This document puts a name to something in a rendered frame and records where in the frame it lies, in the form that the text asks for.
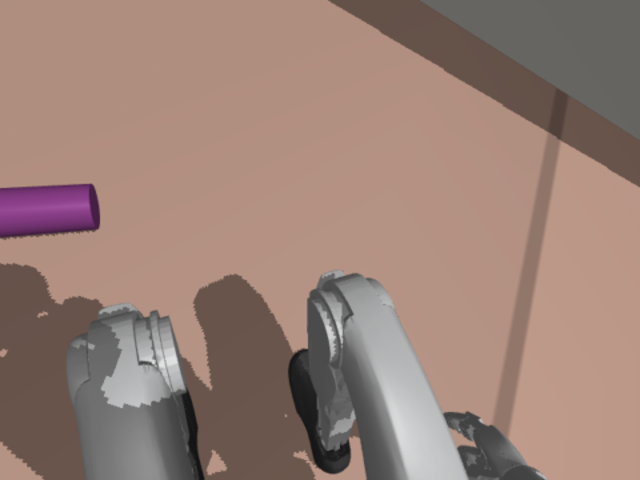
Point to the can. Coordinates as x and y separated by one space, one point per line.
48 209

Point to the left robot foot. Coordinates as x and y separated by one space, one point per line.
193 430

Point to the right robot foot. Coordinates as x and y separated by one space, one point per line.
305 400

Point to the right robot hand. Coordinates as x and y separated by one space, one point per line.
494 455

